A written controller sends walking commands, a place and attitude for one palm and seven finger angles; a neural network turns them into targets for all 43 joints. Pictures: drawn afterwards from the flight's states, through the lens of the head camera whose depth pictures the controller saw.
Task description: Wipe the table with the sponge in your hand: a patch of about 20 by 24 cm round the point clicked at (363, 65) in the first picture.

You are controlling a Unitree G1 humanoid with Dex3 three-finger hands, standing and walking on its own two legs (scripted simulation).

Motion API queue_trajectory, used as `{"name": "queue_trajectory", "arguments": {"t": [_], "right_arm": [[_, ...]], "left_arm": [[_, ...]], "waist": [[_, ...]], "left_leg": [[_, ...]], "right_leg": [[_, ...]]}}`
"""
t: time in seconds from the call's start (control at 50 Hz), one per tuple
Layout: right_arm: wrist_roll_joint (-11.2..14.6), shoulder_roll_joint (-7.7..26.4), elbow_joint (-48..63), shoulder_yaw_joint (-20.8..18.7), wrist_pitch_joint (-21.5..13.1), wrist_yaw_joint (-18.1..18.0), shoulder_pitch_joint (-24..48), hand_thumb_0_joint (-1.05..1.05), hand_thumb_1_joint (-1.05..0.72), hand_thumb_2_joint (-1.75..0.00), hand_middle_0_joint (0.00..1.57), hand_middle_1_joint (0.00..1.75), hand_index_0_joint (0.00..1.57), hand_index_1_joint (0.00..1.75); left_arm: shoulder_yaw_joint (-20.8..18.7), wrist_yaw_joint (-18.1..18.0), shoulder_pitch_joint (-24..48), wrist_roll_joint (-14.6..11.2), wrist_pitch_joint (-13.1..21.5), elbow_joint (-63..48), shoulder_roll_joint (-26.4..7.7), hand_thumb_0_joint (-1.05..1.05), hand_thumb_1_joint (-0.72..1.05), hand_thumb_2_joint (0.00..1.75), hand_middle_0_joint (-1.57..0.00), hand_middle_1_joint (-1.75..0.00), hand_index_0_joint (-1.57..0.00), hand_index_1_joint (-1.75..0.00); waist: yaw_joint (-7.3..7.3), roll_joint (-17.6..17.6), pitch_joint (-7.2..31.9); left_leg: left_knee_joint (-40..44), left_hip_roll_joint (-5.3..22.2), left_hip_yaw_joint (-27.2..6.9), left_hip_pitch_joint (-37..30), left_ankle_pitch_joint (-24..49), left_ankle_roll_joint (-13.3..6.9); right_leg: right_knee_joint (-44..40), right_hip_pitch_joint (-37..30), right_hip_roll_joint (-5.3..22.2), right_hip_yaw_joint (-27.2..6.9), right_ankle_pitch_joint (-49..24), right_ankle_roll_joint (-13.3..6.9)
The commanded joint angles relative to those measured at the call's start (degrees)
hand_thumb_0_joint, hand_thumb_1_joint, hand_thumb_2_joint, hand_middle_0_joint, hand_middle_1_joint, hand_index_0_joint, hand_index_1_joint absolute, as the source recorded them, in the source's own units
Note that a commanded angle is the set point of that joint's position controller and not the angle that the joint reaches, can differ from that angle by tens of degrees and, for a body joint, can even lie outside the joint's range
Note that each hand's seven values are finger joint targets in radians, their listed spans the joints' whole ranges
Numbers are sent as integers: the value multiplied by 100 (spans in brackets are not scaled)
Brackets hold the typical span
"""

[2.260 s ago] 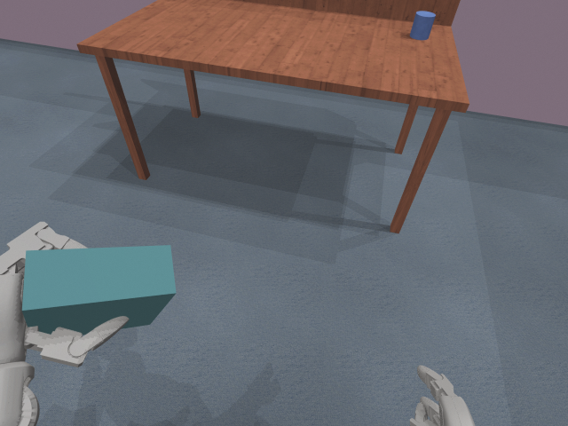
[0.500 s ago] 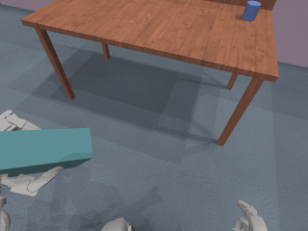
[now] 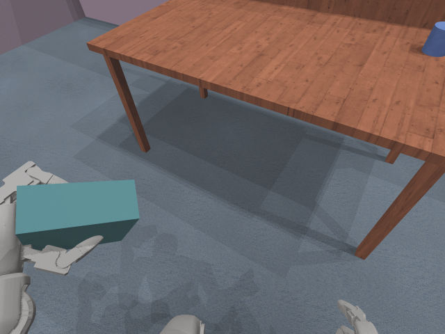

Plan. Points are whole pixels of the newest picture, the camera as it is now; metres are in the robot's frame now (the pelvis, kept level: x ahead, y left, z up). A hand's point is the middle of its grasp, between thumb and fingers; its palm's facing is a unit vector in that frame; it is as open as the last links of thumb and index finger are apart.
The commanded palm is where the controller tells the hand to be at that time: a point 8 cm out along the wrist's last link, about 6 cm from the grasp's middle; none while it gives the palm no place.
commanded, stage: walk to a spot facing it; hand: left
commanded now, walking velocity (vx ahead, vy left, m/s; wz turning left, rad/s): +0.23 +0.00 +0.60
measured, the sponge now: (96, 217) +0.24 +0.20 +0.16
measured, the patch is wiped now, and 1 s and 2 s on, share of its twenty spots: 0.00 0.00 0.00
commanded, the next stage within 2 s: none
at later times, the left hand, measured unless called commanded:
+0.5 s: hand (31, 196) +0.23 +0.26 +0.20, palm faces +0.54 -0.72 -0.44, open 9.6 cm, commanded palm +0.17 +0.30 +0.19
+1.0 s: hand out of the picture +0.13 +0.24 +0.20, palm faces +0.78 -0.47 -0.41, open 9.6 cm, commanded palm +0.06 +0.25 +0.19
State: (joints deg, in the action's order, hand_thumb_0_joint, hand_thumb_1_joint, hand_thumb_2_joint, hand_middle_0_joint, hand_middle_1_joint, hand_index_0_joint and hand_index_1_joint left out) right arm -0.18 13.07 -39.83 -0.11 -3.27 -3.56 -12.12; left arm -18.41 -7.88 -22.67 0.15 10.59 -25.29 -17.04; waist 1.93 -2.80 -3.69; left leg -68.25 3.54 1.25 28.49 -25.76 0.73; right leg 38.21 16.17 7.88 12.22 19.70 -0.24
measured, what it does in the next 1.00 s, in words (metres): walks ahead, turning left: left foot, then right foot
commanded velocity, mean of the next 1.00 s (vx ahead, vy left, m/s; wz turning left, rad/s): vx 0.01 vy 0.00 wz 0.60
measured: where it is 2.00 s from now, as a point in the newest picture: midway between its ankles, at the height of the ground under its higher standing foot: outside the picture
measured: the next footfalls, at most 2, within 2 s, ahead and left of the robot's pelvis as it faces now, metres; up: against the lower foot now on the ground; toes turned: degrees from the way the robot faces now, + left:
left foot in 0.26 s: +0.16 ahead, +0.12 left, +0.00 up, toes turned +17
right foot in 0.64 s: +0.18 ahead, -0.15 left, +0.00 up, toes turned +14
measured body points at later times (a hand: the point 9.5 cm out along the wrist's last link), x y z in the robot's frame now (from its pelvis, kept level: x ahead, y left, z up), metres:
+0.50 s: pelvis +0.08 -0.01 +0.01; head +0.12 +0.01 +0.46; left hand +0.20 +0.30 +0.23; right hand +0.30 -0.16 -0.07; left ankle +0.12 +0.11 -0.72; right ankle +0.14 -0.16 -0.67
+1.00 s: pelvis +0.07 -0.07 +0.00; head +0.09 -0.05 +0.45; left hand +0.08 +0.26 +0.22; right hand +0.37 -0.21 -0.06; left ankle +0.00 +0.02 -0.72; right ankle +0.14 -0.15 -0.72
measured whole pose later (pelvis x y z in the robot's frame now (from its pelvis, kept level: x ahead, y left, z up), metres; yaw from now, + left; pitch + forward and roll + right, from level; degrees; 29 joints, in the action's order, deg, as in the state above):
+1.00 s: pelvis +0.07 -0.07 +0.00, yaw +33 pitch +1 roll +1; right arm -0.9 15.5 -30.7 -2.6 -1.8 -5.2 -11.8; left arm -21.6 -10.1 -28.5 -2.1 10.1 -35.1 -22.9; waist -0.7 2.5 -1.3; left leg -32.8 1.9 6.8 15.2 -19.6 2.3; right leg 36.3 17.8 9.4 16.0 18.0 -0.5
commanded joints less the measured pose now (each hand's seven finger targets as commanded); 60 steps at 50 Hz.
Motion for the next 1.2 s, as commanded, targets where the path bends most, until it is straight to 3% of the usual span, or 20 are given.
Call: {"name": "queue_trajectory", "arguments": {"t": [0.0,0.14,0.18,0.2,0.24,0.28,0.4,0.56,0.6,0.62,0.64,0.7,0.86,0.94,0.96,1.0,1.02,1.06,1.1,1.18], "right_arm": [[-14,370,1206,-231,-256,-45,732,0,-90,-90,20,30,20,30],[-22,206,1728,-315,-90,-40,483,0,-90,-90,20,30,20,30],[-15,261,1719,-375,-65,-83,270,0,-90,-90,20,30,20,30],[12,311,1747,-413,-54,-114,200,0,-90,-90,20,30,20,30],[65,610,1774,-444,-190,-8,244,0,-90,-90,20,30,20,30],[125,741,1562,-569,-216,122,298,0,-90,-90,20,30,20,30],[92,508,1510,-379,-424,213,420,0,-90,-90,20,30,20,30],[85,516,1325,-222,-557,26,409,0,-90,-90,20,30,20,30],[129,364,1357,-175,-492,16,501,0,-90,-90,20,30,20,30],[108,210,1458,-130,-439,9,540,0,-90,-90,20,30,20,30],[51,413,1365,-189,-502,-36,530,0,-90,-90,20,30,20,30],[4,287,1293,-118,-385,-75,823,0,-90,-90,20,30,20,30],[-95,270,1664,-201,-216,-228,648,0,-90,-90,20,30,20,30],[-67,308,1703,-244,-95,-171,312,0,-90,-90,20,30,20,30],[-42,391,1697,-293,-83,-174,233,0,-90,-90,20,30,20,30],[-5,696,1752,-375,-257,-65,260,0,-90,-90,20,30,20,30],[-87,599,1598,-322,-355,-21,185,0,-90,-90,20,30,20,30],[82,646,1430,-427,-455,140,345,0,-90,-90,20,30,20,30],[113,643,1387,-410,-479,186,354,0,-90,-90,20,30,20,30],[73,558,1299,-277,-529,114,418,0,-90,-90,20,30,20,30]], "left_arm": [[-1004,-206,221,-54,491,-1788,-1518,0,10,130,-120,-160,-120,-160],[-1201,-460,-617,-194,396,-2093,-1406,0,10,130,-120,-160,-120,-160],[-1211,-506,-484,-231,398,-2142,-1450,0,10,130,-120,-160,-120,-160],[-1163,-514,-352,-254,430,-2200,-1454,0,10,130,-120,-160,-120,-160],[-1090,-454,-135,-325,605,-2600,-1475,0,10,130,-120,-160,-120,-160],[-1279,-270,-166,-174,523,-2207,-1735,0,10,130,-120,-160,-120,-160],[-1227,-177,-931,-434,405,-2873,-1429,0,10,130,-120,-160,-120,-160],[-778,-75,-109,-401,55,-1529,-1125,0,10,130,-120,-160,-120,-160],[-669,-66,290,-283,-32,-1430,-1196,0,10,130,-120,-160,-120,-160],[-862,-155,471,-198,-131,-1454,-1616,0,10,130,-120,-160,-120,-160],[-739,-229,728,-314,-173,-1464,-1531,0,10,130,-120,-160,-120,-160],[-666,-180,444,-242,3,-1618,-1411,0,10,130,-120,-160,-120,-160],[-1147,-386,-453,-258,202,-1918,-1545,0,10,130,-120,-160,-120,-160],[-968,-386,-431,-299,190,-1847,-1291,0,10,130,-120,-160,-120,-160],[-951,-384,-290,-329,223,-1941,-1356,0,10,130,-120,-160,-120,-160],[-834,-277,-138,-385,408,-2317,-1386,0,10,130,-120,-160,-120,-160],[-1020,-211,-42,-184,503,-2463,-1696,0,10,130,-120,-160,-120,-160],[-745,-104,3,-91,525,-2452,-1381,0,10,130,-120,-160,-120,-160],[-693,-106,-153,-159,420,-2470,-1247,0,10,130,-120,-160,-120,-160],[-672,-114,-124,-230,340,-2040,-1145,0,10,130,-120,-160,-120,-160]], "waist": [[-127,1149,517],[5,1387,1057],[-272,1078,1424],[-443,588,1664],[-282,-1547,1857],[-327,-894,1542],[-207,-1500,1316],[-141,-923,984],[-50,273,904],[-91,1814,837],[-81,1793,860],[-178,1086,613],[58,1183,1188],[-231,992,1464],[-357,674,1562],[-213,-1664,1260],[-237,-1890,1147],[-263,-902,1003],[-248,-1145,833],[-233,-1201,627]], "left_leg": [[-161,347,85,1214,303,169],[2935,-86,1254,-232,570,139],[3800,-534,1544,-1247,1199,114],[4216,-426,1260,-2207,1795,-13],[4260,2222,-2769,-3562,6732,-1549],[4293,2105,-2473,-3113,5447,-1548],[4848,1064,-888,-1314,2966,-837],[4445,979,-1360,-997,2281,-781],[3342,367,-820,-326,846,-343],[1641,-510,-58,552,-464,90],[269,-457,-324,495,-497,165],[-782,-211,-207,621,204,388],[2465,-91,570,-299,-184,217],[4167,-357,733,-1236,811,143],[4496,-190,550,-1818,1635,27],[4664,1984,-2468,-2820,5790,-1245],[4614,2198,-3107,-2939,5996,-1561],[4614,1662,-2220,-2632,3847,-1386],[4950,1174,-1523,-1938,2416,-1084],[5511,985,-1541,-1066,136,-1037]], "right_leg": [[-1919,-1422,1578,-1120,-2498,-636],[-870,-1568,1408,-178,-4552,-501],[294,-1254,1188,145,-4819,-210],[1340,-628,1027,161,-4244,29],[3752,1795,-405,-520,2223,495],[3947,2270,-111,-1220,1599,461],[1813,769,-396,-712,278,564],[-502,-348,-834,-615,228,601],[-2123,-963,10,-1341,-542,261],[-2529,-1029,1478,-3217,-938,-384],[-2538,-531,1986,-3292,-1153,-621],[-2070,-469,1332,-1605,-2324,-569],[-1416,-1405,1413,-935,-3916,-682],[-352,-1249,1189,-585,-3866,-253],[391,-828,1004,-413,-3498,-11],[2307,1598,-291,-457,1523,544],[2955,2304,-198,-937,1912,519],[3094,2406,-179,-1130,987,453],[2973,1953,-287,-898,371,504],[2076,1123,-442,-667,288,512]]}}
